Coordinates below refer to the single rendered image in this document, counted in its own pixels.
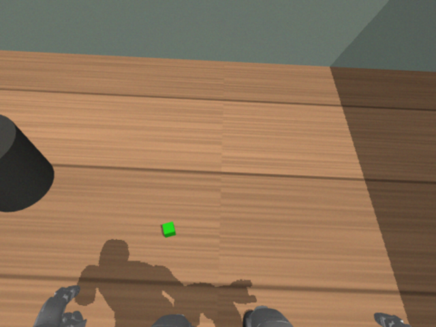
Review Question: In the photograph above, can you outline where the left robot hand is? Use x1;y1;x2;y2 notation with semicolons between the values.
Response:
33;285;87;327

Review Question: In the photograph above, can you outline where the right robot hand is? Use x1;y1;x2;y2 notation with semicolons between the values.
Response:
374;313;411;327

